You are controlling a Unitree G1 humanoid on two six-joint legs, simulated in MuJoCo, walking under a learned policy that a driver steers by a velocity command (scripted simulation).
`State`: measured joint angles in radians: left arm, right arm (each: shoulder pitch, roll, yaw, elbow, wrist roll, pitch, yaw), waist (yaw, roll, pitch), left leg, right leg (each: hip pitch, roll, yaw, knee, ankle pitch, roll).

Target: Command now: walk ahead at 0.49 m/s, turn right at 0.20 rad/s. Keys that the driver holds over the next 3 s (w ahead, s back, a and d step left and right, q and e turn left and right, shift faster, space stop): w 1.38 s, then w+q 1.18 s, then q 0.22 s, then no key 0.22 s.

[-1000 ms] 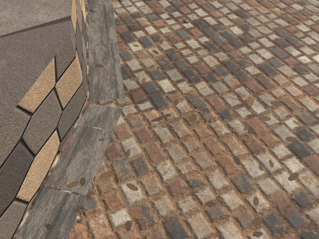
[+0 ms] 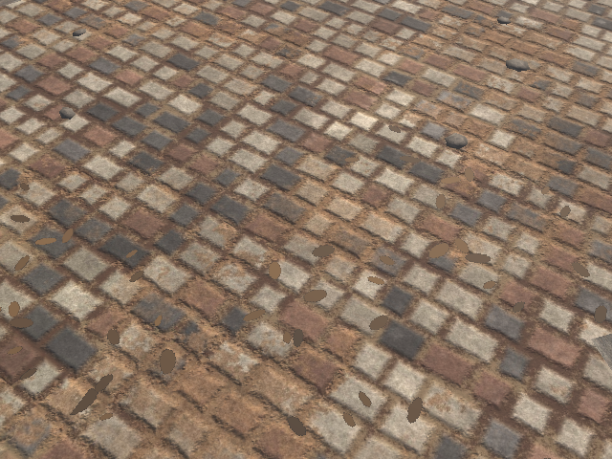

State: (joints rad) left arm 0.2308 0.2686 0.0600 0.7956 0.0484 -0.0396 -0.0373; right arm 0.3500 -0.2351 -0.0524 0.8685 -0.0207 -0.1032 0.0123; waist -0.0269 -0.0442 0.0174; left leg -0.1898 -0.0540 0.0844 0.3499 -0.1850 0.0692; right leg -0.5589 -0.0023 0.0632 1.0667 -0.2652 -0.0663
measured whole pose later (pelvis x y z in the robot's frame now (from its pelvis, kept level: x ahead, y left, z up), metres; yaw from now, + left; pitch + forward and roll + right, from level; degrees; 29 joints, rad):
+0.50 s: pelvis +0.26 -0.05 +0.00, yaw -1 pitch +0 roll +0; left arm 0.36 0.22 0.04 0.92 0.01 -0.09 -0.01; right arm 0.26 -0.25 -0.05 0.88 -0.04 -0.04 0.03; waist 0.01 0.04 0.02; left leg -0.56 0.09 0.01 1.04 -0.23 0.04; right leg -0.12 0.07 -0.08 0.30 -0.18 -0.09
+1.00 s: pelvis +0.54 +0.00 +0.00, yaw -1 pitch -1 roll +0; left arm 0.27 0.23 0.05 0.96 0.03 -0.06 -0.02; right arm 0.30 -0.22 -0.05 0.97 -0.01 -0.08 0.01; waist 0.00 -0.03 0.05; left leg -0.19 -0.06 0.11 0.36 -0.17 0.10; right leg -0.49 -0.07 0.00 1.10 -0.26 -0.07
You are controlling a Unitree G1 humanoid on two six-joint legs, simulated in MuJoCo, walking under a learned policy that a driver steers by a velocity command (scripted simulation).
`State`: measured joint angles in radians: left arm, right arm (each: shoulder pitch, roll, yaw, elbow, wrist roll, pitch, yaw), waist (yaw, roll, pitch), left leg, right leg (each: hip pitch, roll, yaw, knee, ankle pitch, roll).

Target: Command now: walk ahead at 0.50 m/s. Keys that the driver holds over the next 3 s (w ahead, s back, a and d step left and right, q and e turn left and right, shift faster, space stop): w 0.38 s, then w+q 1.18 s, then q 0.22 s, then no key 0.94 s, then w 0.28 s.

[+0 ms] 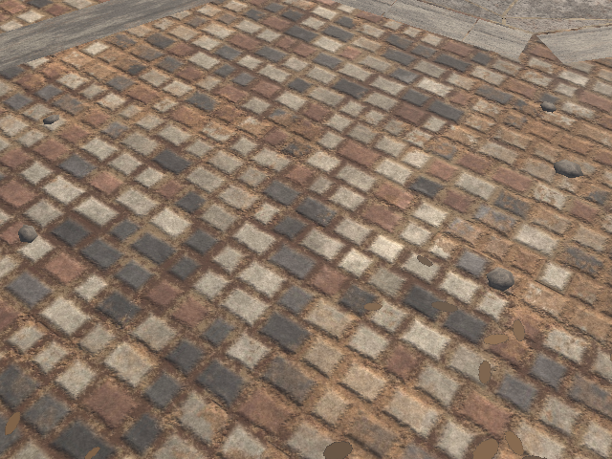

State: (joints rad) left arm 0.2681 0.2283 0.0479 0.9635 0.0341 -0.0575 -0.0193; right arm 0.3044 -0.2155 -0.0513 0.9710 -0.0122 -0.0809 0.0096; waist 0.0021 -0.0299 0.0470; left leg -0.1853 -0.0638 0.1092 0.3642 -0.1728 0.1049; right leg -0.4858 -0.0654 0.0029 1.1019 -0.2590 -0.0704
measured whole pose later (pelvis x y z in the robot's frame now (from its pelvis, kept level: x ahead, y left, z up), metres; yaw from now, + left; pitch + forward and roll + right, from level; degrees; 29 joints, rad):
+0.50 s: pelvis +0.28 -0.05 -0.01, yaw +2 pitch -1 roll +0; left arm 0.18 0.21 0.06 0.96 0.02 -0.08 0.00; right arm 0.35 -0.20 -0.05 1.02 -0.01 -0.07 0.00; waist -0.02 0.03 0.06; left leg -0.35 0.01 0.00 1.16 -0.33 0.09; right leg -0.27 0.04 -0.13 0.45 -0.17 -0.09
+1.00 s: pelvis +0.53 +0.02 -0.02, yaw +18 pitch +0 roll +0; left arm 0.34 0.20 0.05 0.98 0.01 -0.08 0.01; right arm 0.12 -0.23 -0.07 0.89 -0.03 -0.03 0.02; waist 0.01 -0.01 0.07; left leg -0.39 -0.09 0.11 0.60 -0.22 0.15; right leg -0.24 -0.05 -0.10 1.20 -0.41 -0.02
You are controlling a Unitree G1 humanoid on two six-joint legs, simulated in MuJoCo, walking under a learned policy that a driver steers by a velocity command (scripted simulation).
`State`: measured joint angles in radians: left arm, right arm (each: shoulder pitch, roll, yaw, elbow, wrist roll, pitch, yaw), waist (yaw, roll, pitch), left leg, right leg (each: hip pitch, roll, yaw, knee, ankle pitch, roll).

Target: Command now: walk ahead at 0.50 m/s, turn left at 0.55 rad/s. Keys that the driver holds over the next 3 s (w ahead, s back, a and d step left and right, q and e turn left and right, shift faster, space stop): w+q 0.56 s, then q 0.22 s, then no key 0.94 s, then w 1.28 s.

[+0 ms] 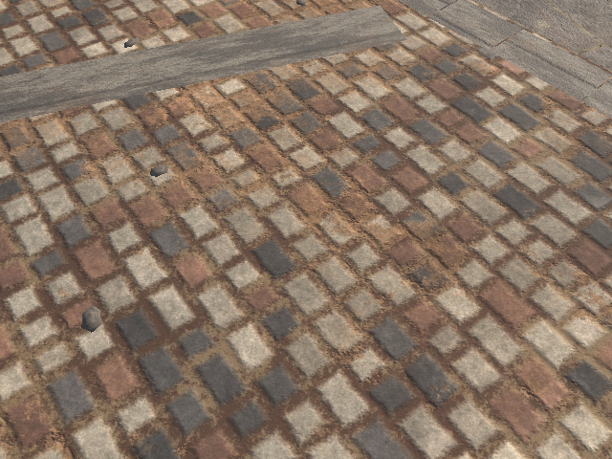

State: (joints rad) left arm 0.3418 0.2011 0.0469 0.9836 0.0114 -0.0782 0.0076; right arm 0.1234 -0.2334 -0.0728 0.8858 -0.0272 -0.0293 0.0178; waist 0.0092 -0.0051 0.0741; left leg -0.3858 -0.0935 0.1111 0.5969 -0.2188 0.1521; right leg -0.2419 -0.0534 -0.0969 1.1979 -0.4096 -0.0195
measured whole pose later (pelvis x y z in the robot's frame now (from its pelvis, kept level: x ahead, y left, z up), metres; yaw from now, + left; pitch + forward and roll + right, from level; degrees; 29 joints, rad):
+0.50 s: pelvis +0.29 -0.02 +0.00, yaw +18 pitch +2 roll +0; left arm 0.02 0.25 0.02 0.72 0.04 -0.08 0.00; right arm 0.44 -0.29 -0.08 0.91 0.00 -0.05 0.00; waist -0.09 0.01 0.05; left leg -0.08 -0.14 -0.19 0.77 -0.48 0.10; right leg -0.48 0.01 -0.02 0.57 -0.10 -0.03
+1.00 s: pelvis +0.45 +0.06 +0.00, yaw +32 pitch +1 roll -1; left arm 0.27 0.26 0.04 0.82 0.01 0.00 0.01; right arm 0.10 -0.23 -0.03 0.72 -0.02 -0.01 0.02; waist 0.04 -0.02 0.08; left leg -0.43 -0.04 0.03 0.58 -0.16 0.08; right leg -0.30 -0.05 -0.10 0.96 -0.55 0.00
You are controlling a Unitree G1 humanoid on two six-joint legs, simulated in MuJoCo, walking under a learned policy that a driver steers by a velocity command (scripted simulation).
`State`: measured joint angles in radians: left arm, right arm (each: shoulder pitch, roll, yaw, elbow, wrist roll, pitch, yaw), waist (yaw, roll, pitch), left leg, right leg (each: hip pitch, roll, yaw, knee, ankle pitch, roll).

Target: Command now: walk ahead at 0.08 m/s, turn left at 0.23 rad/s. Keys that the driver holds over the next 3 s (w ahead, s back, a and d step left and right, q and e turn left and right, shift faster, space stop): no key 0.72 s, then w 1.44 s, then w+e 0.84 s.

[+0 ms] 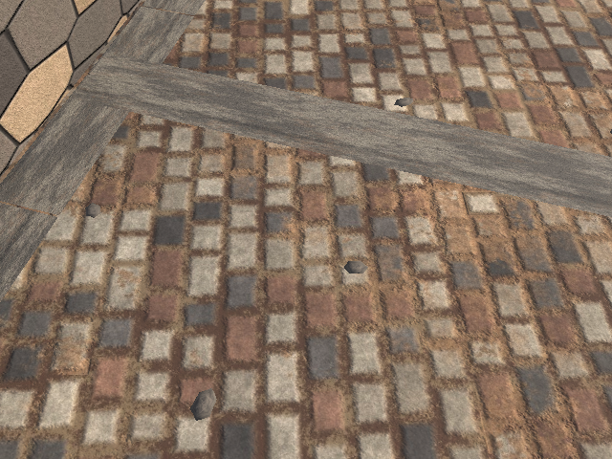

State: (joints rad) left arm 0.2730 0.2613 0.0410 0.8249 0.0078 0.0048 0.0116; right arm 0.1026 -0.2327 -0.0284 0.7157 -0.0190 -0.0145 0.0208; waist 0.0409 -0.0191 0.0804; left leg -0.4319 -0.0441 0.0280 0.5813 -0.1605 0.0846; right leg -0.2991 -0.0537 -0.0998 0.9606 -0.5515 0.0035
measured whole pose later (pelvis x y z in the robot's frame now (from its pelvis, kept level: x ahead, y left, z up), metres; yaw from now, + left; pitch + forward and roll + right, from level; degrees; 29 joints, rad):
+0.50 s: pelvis +0.03 -0.02 +0.02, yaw +1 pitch -1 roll +0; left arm 0.29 0.20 0.01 0.94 0.01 -0.01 0.02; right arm 0.23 -0.21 -0.02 0.95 -0.01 0.00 -0.01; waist -0.01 0.02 0.00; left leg -0.26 -0.05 0.00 0.38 -0.10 0.05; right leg -0.14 0.02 -0.02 0.41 -0.25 -0.02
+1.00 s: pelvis +0.10 +0.00 +0.01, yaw +1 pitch +0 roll +0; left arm 0.44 0.21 0.05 1.09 0.02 -0.04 0.02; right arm 0.25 -0.20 -0.04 1.04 -0.02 -0.05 0.02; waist 0.02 -0.03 -0.01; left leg -0.29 -0.01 0.07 0.57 -0.32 0.08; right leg -0.02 0.00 0.00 0.39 -0.36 -0.02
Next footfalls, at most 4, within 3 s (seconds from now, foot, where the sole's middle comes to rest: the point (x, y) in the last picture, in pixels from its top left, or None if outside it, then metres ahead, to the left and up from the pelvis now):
0.30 right None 0.05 -0.12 -0.76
1.50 right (347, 418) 0.52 -0.07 -0.76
2.04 left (275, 289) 0.83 0.11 -0.76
2.60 right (348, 206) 1.11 -0.07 -0.76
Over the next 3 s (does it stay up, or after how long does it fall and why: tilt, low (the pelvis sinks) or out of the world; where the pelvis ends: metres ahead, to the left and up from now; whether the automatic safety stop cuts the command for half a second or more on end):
stays up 1.18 -0.04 0.02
